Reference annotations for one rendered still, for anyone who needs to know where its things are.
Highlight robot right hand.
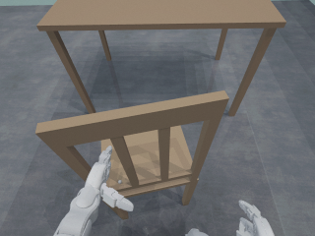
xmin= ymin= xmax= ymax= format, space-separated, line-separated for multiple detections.
xmin=236 ymin=200 xmax=275 ymax=236

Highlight left robot forearm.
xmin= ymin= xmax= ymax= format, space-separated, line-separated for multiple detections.
xmin=53 ymin=186 xmax=101 ymax=236

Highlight right robot shin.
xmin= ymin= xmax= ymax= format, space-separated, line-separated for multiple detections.
xmin=189 ymin=228 xmax=199 ymax=233

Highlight chair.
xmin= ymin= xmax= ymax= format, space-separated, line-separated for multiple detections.
xmin=35 ymin=90 xmax=229 ymax=220

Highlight robot left hand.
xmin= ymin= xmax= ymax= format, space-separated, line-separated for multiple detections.
xmin=85 ymin=146 xmax=134 ymax=211

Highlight table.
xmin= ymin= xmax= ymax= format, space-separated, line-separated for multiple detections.
xmin=36 ymin=0 xmax=286 ymax=117

